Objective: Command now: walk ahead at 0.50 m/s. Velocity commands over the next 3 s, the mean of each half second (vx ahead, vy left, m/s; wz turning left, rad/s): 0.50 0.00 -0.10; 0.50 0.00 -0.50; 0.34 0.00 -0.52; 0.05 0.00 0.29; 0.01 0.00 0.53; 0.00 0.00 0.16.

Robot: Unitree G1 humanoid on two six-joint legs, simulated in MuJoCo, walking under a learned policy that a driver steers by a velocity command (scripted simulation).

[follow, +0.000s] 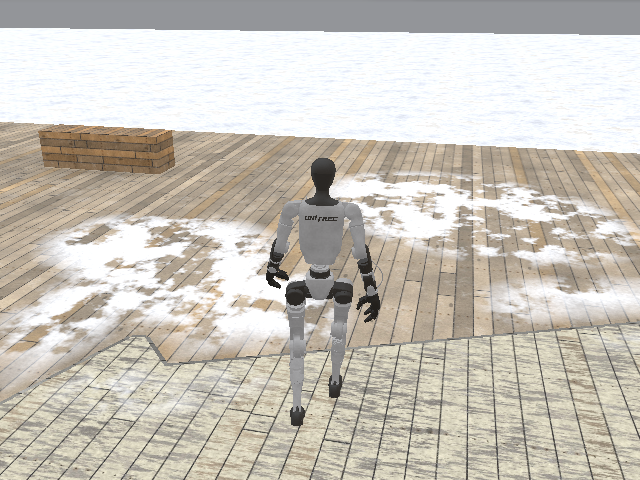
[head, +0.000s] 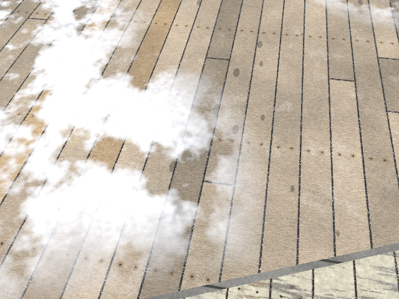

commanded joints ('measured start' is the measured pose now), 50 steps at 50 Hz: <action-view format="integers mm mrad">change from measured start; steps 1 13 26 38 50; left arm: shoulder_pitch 282 333 427 132 10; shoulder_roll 207 99 -1 30 69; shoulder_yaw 66 32 12 39 41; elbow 50 154 124 47 -30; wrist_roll -30 -40 -76 -13 -1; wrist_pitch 8 -33 -17 64 55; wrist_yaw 9 7 19 -33 -42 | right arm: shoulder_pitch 0 -291 38 -92 -1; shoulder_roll -122 -47 -285 -77 -169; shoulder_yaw -29 -6 -76 -34 -60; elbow -84 -149 -125 -89 -42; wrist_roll -6 -23 -65 -9 -17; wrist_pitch -15 27 -30 -56 -5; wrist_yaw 2 34 -17 -9 -28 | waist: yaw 98 55 -64 56 63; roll -103 -64 226 81 92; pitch -164 38 -350 11 -33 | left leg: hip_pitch -573 -605 393 -58 179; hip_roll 21 147 448 296 321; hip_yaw -105 1 -496 36 247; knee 558 91 -365 -619 -272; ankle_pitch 30 403 164 453 1136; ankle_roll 43 -42 153 98 57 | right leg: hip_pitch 573 357 -39 -239 18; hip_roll -366 -170 54 -109 52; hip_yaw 603 160 69 108 -79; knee -318 -489 501 449 30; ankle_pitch -217 178 -129 38 -123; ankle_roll -188 -114 2 38 -86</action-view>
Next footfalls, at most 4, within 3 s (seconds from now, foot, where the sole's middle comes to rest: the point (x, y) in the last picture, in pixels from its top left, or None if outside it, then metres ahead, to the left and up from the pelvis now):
0.50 left None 0.43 0.10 -0.76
1.04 right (254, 244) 0.64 -0.16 -0.76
1.56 left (242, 183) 0.89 -0.15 -0.76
2.02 right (280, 218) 0.73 -0.27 -0.76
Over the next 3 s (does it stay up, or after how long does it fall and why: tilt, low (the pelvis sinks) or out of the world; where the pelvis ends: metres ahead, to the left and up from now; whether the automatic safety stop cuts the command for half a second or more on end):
stays up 0.73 -0.15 0.02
